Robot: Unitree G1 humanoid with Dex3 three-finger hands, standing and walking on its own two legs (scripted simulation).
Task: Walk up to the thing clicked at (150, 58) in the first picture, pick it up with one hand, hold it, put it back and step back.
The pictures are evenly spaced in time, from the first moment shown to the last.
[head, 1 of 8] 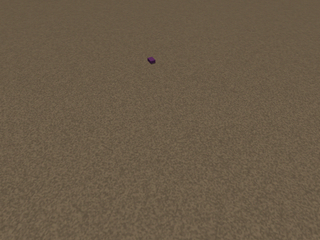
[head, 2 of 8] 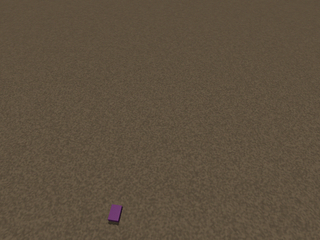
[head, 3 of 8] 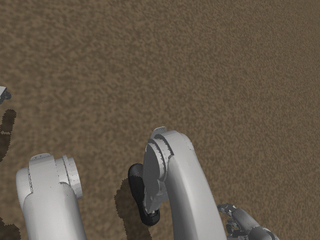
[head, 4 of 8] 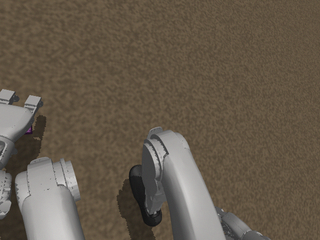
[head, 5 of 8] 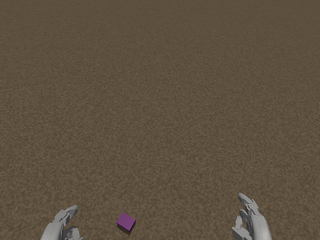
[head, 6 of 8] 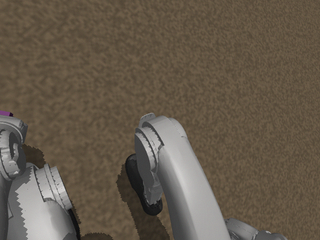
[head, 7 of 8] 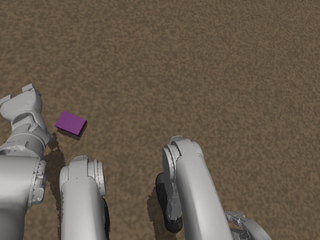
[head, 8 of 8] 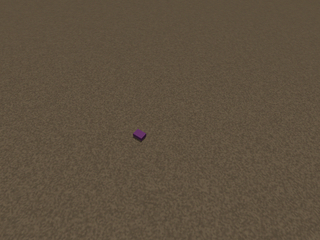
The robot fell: no
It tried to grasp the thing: yes
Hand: left
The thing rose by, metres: 0.67
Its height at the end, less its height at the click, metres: +0.00
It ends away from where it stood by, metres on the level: 0.07
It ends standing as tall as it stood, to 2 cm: yes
